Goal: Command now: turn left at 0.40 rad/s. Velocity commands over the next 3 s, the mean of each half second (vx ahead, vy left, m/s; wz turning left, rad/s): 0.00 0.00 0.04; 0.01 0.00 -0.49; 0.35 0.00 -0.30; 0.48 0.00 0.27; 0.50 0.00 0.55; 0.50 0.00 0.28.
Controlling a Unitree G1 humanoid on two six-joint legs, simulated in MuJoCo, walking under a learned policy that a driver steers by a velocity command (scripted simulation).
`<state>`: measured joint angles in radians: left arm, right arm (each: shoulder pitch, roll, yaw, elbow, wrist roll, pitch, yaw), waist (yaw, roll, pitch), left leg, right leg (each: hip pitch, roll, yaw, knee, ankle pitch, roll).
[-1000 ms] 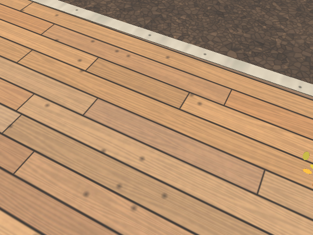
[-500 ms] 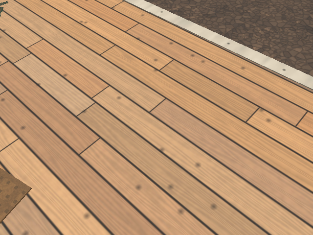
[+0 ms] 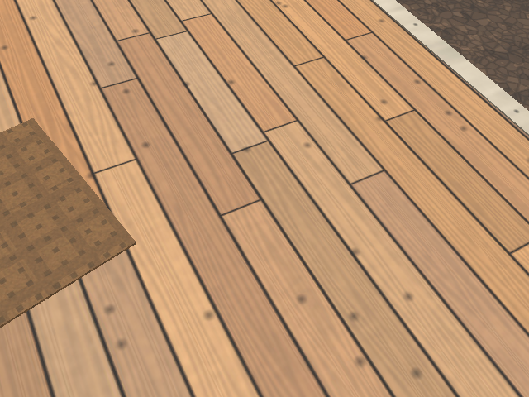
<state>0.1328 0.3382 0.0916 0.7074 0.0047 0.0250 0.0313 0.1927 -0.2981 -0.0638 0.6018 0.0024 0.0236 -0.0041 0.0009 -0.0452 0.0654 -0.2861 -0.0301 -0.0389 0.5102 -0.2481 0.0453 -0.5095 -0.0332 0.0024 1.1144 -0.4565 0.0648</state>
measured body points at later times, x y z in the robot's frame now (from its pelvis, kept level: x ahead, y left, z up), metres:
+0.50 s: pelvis +0.01 -0.01 -0.01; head +0.03 -0.02 +0.44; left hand +0.16 +0.26 -0.10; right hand +0.15 -0.28 -0.11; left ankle +0.01 +0.09 -0.74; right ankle +0.02 -0.15 -0.74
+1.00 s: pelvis +0.00 -0.07 +0.00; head +0.03 -0.12 +0.45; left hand +0.22 +0.15 -0.07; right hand +0.06 -0.40 -0.11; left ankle +0.04 +0.08 -0.66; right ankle -0.01 -0.15 -0.74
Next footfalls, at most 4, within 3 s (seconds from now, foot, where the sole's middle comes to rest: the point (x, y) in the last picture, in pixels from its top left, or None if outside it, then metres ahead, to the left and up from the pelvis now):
0.30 right None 0.06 -0.14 -0.78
0.82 right None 0.03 -0.17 -0.78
1.32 left None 0.19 0.01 -0.78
1.76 right None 0.36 -0.37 -0.78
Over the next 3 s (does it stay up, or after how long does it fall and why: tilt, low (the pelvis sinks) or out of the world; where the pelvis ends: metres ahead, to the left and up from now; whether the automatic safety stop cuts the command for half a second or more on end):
stays up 0.91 -0.31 0.01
